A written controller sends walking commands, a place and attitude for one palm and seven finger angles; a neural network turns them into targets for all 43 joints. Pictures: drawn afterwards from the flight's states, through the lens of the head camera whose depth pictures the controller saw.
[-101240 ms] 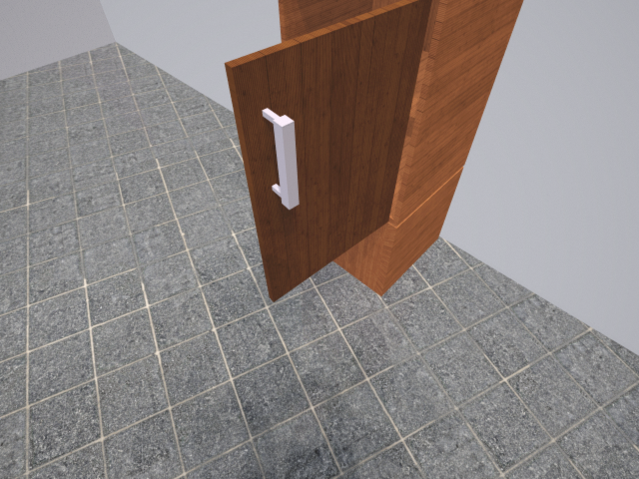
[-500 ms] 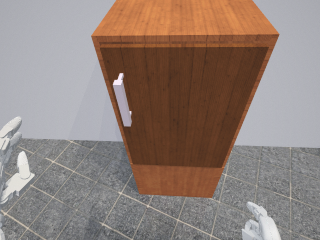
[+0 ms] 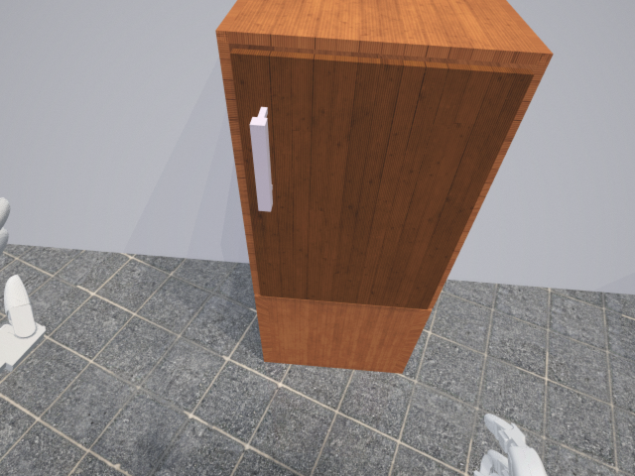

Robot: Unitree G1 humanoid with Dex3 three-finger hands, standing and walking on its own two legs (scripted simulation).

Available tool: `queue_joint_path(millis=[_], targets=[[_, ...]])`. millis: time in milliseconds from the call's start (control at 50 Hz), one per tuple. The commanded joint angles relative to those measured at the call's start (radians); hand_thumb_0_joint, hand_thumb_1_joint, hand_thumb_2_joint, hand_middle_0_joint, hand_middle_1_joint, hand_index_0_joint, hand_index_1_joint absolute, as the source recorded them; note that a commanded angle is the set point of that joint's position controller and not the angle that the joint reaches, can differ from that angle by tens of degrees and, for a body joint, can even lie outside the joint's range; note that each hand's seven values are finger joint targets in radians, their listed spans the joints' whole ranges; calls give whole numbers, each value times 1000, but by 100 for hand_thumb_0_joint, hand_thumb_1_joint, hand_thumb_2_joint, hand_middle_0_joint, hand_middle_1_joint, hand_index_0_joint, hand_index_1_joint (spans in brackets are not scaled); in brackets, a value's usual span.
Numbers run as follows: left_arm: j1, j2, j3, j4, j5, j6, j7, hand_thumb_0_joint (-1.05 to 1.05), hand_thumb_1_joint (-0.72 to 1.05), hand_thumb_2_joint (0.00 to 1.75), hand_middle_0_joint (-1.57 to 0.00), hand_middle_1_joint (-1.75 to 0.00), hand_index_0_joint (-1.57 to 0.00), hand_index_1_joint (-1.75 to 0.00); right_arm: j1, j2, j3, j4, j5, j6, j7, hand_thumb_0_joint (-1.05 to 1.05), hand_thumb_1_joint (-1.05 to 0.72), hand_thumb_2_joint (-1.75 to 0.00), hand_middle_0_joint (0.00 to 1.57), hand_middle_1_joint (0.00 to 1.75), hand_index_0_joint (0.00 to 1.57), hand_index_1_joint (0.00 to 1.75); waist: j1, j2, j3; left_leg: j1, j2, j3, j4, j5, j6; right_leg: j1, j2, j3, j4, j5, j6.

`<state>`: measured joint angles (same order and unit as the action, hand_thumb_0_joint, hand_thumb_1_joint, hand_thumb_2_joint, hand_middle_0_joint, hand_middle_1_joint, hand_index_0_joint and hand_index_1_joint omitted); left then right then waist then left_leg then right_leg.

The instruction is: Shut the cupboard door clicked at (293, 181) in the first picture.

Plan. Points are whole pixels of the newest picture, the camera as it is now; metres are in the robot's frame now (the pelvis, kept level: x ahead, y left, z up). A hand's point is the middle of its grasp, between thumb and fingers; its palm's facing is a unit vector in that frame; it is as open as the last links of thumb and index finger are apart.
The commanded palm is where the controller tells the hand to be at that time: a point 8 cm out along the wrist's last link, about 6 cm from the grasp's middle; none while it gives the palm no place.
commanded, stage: step back with the hand held close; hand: left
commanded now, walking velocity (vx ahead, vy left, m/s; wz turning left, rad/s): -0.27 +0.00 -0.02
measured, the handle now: (264, 161) +0.56 +0.13 +0.10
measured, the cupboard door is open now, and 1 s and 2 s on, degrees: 0 0 0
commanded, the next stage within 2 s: stop stepping back and stand still in 0.64 s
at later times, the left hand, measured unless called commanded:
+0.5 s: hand out of the picture +0.11 +0.27 +0.18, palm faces +0.52 -0.71 -0.48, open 7.4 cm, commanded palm +0.04 +0.30 +0.19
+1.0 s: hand out of the picture +0.05 +0.26 +0.19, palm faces +0.42 -0.80 -0.43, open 7.4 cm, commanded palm -0.02 +0.30 +0.19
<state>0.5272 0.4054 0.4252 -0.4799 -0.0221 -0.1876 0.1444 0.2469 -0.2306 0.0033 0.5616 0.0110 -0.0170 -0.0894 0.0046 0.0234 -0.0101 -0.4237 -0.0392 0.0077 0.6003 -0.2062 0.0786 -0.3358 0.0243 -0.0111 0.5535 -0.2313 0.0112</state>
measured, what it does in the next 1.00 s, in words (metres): walks backwards: left foot, then right foot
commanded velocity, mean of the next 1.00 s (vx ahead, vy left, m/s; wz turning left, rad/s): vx -0.22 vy -0.02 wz -0.08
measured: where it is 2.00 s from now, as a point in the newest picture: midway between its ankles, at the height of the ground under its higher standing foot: outside the picture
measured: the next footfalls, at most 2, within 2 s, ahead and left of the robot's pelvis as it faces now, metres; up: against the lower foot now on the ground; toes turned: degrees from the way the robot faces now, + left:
left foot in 0.68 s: -0.10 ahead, +0.12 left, +0.00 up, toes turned -1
right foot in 0.96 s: -0.14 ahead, -0.09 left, +0.00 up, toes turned -2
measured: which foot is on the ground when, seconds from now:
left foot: down 0.00-0.48, up 0.50-0.66, down 0.68-1.00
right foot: down 0.00-0.68, up 0.70-0.94, down 0.96-1.00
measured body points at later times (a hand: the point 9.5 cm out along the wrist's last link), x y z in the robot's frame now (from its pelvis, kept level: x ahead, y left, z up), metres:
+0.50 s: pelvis -0.07 -0.01 -0.02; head -0.07 +0.01 +0.43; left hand +0.07 +0.30 +0.21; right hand +0.12 -0.24 -0.09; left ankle +0.08 +0.08 -0.71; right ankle +0.05 -0.13 -0.73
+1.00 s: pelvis -0.16 +0.00 +0.00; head -0.16 +0.02 +0.45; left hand +0.02 +0.30 +0.21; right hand -0.01 -0.21 -0.08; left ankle -0.12 +0.14 -0.72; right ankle -0.18 -0.09 -0.73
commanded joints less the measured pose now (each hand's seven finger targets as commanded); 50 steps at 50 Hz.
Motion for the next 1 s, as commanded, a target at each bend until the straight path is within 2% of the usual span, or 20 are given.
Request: queue_joint_path(millis=[0,140,260,340,380,420,460,500,580,620,640,660,680,700,760,800,880,920,940,980], targets=[[-74,183,122,-239,-6,-82,33,0,90,90,-20,-30,-20,-30,-104,-135,-57,-146,-7,-74,-3,0,-90,-90,20,30,20,30,-7,47,-62,-188,156,-204,-234,-405,5,164,-60,136,-52,-130,-41],[-87,209,143,-203,-1,-99,42,0,90,90,-20,-30,-20,-30,-108,-140,-62,-117,-18,-83,0,0,-90,-90,20,30,20,30,-13,21,-26,-158,155,-191,-189,-404,-11,25,-71,174,-105,-241,-51],[-49,197,158,-238,-10,-121,32,0,90,90,-20,-30,-20,-30,-121,-127,-61,-118,-15,-97,-3,0,-90,-90,20,30,20,30,-3,115,-132,-288,247,-257,-323,-405,30,271,11,76,135,3,-12],[-42,235,217,-259,7,-130,16,0,90,90,-20,-30,-20,-30,-131,-156,-81,-126,-19,-100,3,0,-90,-90,20,30,20,30,2,187,-115,-480,304,-262,-376,-626,55,400,53,69,245,-83,-10],[-42,211,196,-271,2,-125,9,0,90,90,-20,-30,-20,-30,-128,-136,-79,-129,-14,-95,9,0,-90,-90,20,30,20,30,0,161,-91,-494,292,-216,-313,-602,41,373,29,88,225,-109,-29],[-39,231,202,-283,-5,-120,13,0,90,90,-20,-30,-20,-30,-123,-114,-82,-133,-11,-93,14,0,-90,-90,20,30,20,30,-2,30,-63,-382,194,-123,-113,-524,-15,166,-67,262,31,-264,-88],[-50,241,174,-298,-9,-108,36,0,90,90,-20,-30,-20,-30,-110,-66,-82,-93,-16,-80,32,0,-90,-90,20,30,20,30,-1,-209,-81,-39,44,-16,451,-297,-117,-253,-398,653,-361,-449,-232],[-68,231,157,-263,-3,-76,41,0,90,90,-20,-30,-20,-30,-125,-67,-80,-77,-35,-59,43,0,-90,-90,20,30,20,30,-13,-224,-76,-55,60,-67,689,-287,-119,-279,-388,541,-393,-341,-226],[-150,205,115,-230,5,-78,38,0,90,90,-20,-30,-20,-30,-103,-61,-60,-90,-23,-50,12,0,-90,-90,20,30,20,30,-10,-198,-3,115,74,-33,252,-305,-86,-281,-221,306,-283,-128,-125],[-192,200,101,-254,-4,-93,40,0,90,90,-20,-30,-20,-30,-71,-88,-56,-55,-19,-70,-1,0,-90,-90,20,30,20,30,-31,-22,-20,142,40,14,-160,-212,-81,-169,-151,244,-148,-40,-64],[-227,213,95,-304,-7,-112,38,0,90,90,-20,-30,-20,-30,-88,-115,-65,-56,-17,-83,-11,0,-90,-90,20,30,20,30,-30,148,-2,100,127,-35,-298,-162,-70,-123,-81,178,13,12,-29],[-242,198,113,-321,-4,-129,42,0,90,90,-20,-30,-20,-30,-86,-136,-73,-72,-23,-99,-17,0,-90,-90,20,30,20,30,-21,363,-40,2,350,-258,-329,-3,20,-94,15,78,271,-68,21],[-261,214,129,-334,0,-133,47,0,90,90,-20,-30,-20,-30,-67,-97,-80,-73,-35,-127,-17,0,-90,-90,20,30,20,30,-25,315,-90,41,426,-249,-280,254,67,-140,35,75,464,-211,23],[-192,221,158,-267,-17,-130,43,0,90,90,-20,-30,-20,-30,-52,-93,-96,-58,-27,-143,-5,0,-90,-90,20,30,20,30,-16,215,-149,83,427,-167,-244,302,81,-147,39,90,574,-221,23],[-100,165,130,-349,-50,-105,16,0,90,90,-20,-30,-20,-30,-58,-105,-105,-70,-20,-163,37,0,-90,-90,20,30,20,30,-11,130,-156,201,397,-156,-165,417,87,-214,16,79,547,-229,29],[-63,148,109,-347,-50,-85,11,0,90,90,-20,-30,-20,-30,-78,-103,-92,-89,4,-163,59,0,-90,-90,20,30,20,30,-3,128,-126,199,353,-79,-175,312,26,-122,11,-4,303,-202,35],[-68,164,106,-258,-35,-52,19,0,90,90,-20,-30,-20,-30,-92,-96,-50,-95,2,-148,54,0,-90,-90,20,30,20,30,-20,184,-46,8,278,-66,-237,-256,-33,143,41,-64,-45,-92,21],[-72,205,139,-211,-26,-46,27,0,90,90,-20,-30,-20,-30,-82,-89,-44,-95,-1,-128,48,0,-90,-90,20,30,20,30,-24,48,-39,-54,192,-2,-113,-344,-65,188,-57,80,-182,-130,-49],[-55,255,185,-185,-24,-45,32,0,90,90,-20,-30,-20,-30,-84,-87,-43,-96,-7,-118,45,0,-90,-90,20,30,20,30,-24,-35,-40,-33,133,16,22,-275,-80,118,-169,244,-259,-134,-111],[-70,243,159,-196,-39,-50,44,0,90,90,-20,-30,-20,-30,-95,-73,-41,-88,4,-112,39,0,-90,-90,20,30,20,30,-9,-174,-92,-63,79,3,212,-198,-90,168,-290,396,-308,-30,-163]])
